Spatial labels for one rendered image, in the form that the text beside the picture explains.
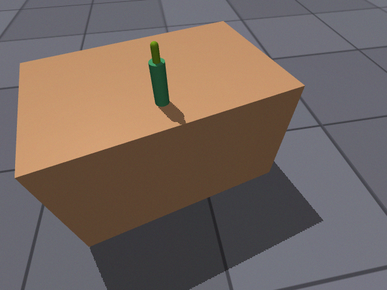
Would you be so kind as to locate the bottle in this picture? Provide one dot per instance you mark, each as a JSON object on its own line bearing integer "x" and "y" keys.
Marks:
{"x": 157, "y": 70}

